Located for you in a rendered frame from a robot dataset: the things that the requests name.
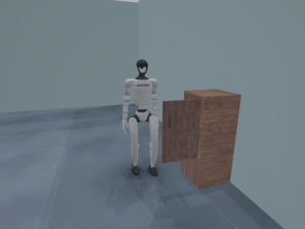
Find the left robot upper arm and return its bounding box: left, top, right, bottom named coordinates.
left=150, top=78, right=158, bottom=100

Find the left robot forearm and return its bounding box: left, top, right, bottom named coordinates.
left=152, top=98, right=158, bottom=116

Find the right robot upper arm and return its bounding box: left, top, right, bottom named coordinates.
left=124, top=78, right=133, bottom=102

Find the cupboard door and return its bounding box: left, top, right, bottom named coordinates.
left=161, top=98, right=202, bottom=163

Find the right robot forearm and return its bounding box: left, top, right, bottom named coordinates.
left=122, top=96, right=129, bottom=119

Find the handle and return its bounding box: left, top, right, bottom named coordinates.
left=167, top=114, right=172, bottom=129

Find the robot torso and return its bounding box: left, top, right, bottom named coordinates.
left=132, top=77, right=153, bottom=122

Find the robot right hand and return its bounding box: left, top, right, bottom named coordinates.
left=121, top=119, right=129, bottom=134

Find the humanoid robot head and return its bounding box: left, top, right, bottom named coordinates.
left=135, top=59, right=149, bottom=80

